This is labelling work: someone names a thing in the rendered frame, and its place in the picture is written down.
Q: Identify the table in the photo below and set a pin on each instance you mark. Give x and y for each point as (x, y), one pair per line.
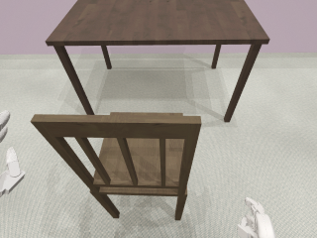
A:
(159, 23)

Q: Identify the chair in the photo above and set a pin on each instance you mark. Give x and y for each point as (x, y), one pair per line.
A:
(142, 153)

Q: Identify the right robot hand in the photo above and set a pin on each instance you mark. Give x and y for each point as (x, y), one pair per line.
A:
(260, 225)

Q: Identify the left robot hand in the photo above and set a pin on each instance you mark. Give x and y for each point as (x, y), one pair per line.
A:
(10, 178)

